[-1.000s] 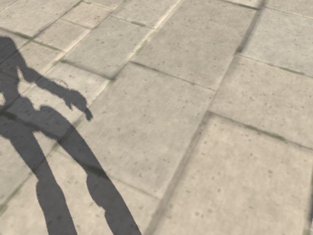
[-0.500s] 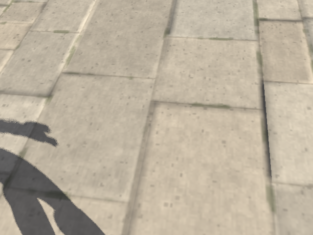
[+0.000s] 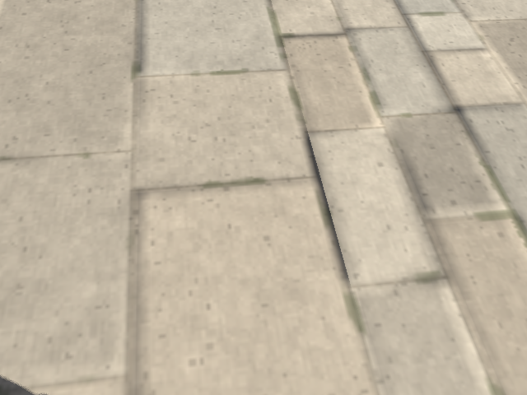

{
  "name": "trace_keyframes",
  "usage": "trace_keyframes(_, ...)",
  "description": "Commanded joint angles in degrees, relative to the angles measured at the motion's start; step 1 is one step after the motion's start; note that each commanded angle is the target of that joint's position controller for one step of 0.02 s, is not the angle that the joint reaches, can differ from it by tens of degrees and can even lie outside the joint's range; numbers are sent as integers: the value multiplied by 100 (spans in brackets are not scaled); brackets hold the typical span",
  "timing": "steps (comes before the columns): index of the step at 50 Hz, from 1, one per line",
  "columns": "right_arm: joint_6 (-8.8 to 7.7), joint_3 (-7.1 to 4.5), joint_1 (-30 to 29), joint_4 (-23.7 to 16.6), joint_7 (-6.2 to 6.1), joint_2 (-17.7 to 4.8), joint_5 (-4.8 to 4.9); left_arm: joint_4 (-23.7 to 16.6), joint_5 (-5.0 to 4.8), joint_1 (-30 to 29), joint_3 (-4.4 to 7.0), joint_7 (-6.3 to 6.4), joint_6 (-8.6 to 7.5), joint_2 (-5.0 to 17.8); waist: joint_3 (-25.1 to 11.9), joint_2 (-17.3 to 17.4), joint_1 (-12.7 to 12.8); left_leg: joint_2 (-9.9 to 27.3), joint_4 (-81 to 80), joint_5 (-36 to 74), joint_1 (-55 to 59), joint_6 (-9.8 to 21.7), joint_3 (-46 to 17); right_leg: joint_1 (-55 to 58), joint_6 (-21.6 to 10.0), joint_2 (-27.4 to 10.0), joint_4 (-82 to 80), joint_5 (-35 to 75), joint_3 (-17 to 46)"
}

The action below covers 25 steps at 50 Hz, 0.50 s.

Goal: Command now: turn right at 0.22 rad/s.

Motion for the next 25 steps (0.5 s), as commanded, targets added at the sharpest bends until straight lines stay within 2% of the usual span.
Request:
trace_keyframes(1,-9,-212,-222,-341,1,-977,18,-497,21,-264,-73,-37,-101,51,-701,1383,-80,1135,-509,2199,694,1191,-892,387,31,-227,-1265,-99,-429)
trace_keyframes(3,27,-212,-114,-278,29,-1070,73,-413,-7,-137,-41,-57,-110,164,-703,1377,-80,1176,-389,2201,648,1193,-979,817,-38,-189,-2146,378,-613)
trace_keyframes(4,34,-181,-164,-259,40,-1033,120,-304,3,70,-36,-71,-118,145,-674,1295,56,1123,-279,2162,511,1103,-929,1210,-139,-153,-2941,1018,-699)
trace_keyframes(5,11,-134,-16,-178,49,-931,160,-237,43,177,-39,-78,-125,161,-620,1159,120,1031,-219,1967,314,892,-872,1662,-289,-143,-3750,1699,-668)
trace_keyframes(6,-61,-76,212,-104,76,-817,97,-284,96,206,-29,-48,-131,358,-753,843,52,915,-118,1493,-96,505,-778,2335,-475,-505,-3778,2423,-174)
trace_keyframes(7,-150,6,354,-151,134,-611,-125,-345,149,301,42,14,-116,809,-1017,-268,-160,438,514,414,-518,79,-261,2799,-792,-1384,-3428,3925,702)
trace_keyframes(8,-171,61,251,-170,109,-416,-118,-258,209,-56,-63,-39,-146,464,-913,-966,-265,286,85,-501,-77,-198,-54,1747,-1285,-1567,-3437,3130,801)
trace_keyframes(9,-158,30,-16,-123,84,-663,-134,-374,201,-318,-137,-96,-204,131,-660,-576,-133,273,81,-80,149,-349,-19,1532,-1205,-1188,-3501,2247,594)
trace_keyframes(10,-147,11,-167,-96,78,-704,-115,-289,241,-218,-155,-108,-249,76,-585,-468,-29,224,92,213,158,-382,30,1488,-1026,-987,-3511,1865,461)
trace_keyframes(12,-85,-11,-68,-8,29,-756,-70,-213,203,-114,-134,-110,-335,243,-347,-379,-12,243,70,447,173,-373,3,1336,-899,-882,-3530,1864,406)
trace_keyframes(15,-82,4,52,153,14,-695,-33,-124,177,10,-192,-76,-367,111,-280,-258,-15,266,-6,557,242,-355,-11,1308,-845,-796,-3460,1997,312)
trace_keyframes(21,-73,-7,142,468,-22,-718,-15,-5,162,11,-208,-66,-368,62,-270,44,-8,292,-81,684,342,-414,-15,1348,-851,-698,-3421,2135,234)
trace_keyframes(22,-65,1,209,539,-32,-689,-11,59,153,102,-202,-55,-358,67,-406,12,7,203,-3,349,373,-416,105,1420,-880,-657,-3488,1601,216)
trace_keyframes(23,-60,0,204,581,-44,-670,16,94,128,158,-172,-39,-334,145,-366,-81,56,52,226,-196,213,-401,293,1412,-979,-669,-3617,653,319)
trace_keyframes(24,-75,-4,124,566,-49,-666,51,126,93,284,-110,-30,-306,326,-200,-280,164,-104,618,-731,-182,-366,486,1379,-1167,-830,-3870,-522,647)
trace_keyframes(25,-117,-3,-33,481,-43,-652,85,163,70,432,-65,-24,-297,486,63,-542,271,-158,1006,-1041,-728,-297,532,1369,-1419,-1174,-4215,-1454,1204)
Keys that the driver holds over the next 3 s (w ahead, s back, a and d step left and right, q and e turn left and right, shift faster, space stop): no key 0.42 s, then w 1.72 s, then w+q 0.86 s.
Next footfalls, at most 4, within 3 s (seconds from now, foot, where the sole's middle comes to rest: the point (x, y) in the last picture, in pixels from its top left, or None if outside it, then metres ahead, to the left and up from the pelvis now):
0.12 right None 0.02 -0.14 -0.78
1.18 right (301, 394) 0.46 -0.11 -0.78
1.68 left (206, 287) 0.75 0.14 -0.78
2.24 right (286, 202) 1.06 -0.09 -0.78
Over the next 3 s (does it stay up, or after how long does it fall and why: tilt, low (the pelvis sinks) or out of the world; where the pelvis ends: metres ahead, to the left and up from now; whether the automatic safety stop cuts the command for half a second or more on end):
stays up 1.28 0.12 0.00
